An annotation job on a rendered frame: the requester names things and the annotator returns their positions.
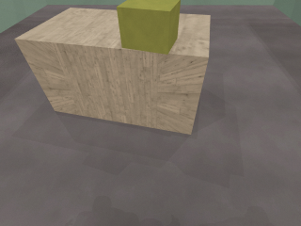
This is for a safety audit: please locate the carton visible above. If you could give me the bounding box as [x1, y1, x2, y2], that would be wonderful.
[117, 0, 181, 55]

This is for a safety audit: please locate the pedestal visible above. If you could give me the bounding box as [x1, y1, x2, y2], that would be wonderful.
[15, 8, 211, 135]

